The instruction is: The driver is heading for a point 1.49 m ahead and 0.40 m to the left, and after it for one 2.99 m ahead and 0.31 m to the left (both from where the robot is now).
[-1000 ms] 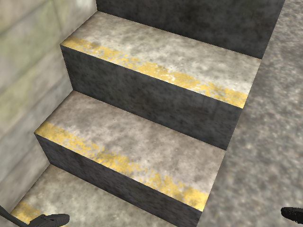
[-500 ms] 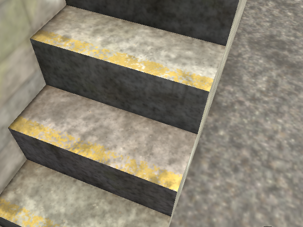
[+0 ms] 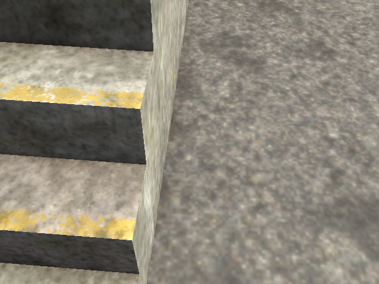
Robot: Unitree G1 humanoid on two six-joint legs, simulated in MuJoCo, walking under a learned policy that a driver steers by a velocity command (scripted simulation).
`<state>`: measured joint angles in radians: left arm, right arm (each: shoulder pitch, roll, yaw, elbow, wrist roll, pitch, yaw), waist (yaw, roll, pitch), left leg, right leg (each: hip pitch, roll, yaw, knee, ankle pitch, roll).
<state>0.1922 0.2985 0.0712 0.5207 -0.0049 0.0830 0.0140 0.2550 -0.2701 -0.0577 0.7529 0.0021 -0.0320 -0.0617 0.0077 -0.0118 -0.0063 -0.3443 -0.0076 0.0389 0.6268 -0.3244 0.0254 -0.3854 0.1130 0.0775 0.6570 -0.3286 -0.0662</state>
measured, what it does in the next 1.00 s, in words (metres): steps to the right, turning left: right foot, then left foot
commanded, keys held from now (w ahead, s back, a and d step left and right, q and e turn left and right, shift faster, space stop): w+q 1.00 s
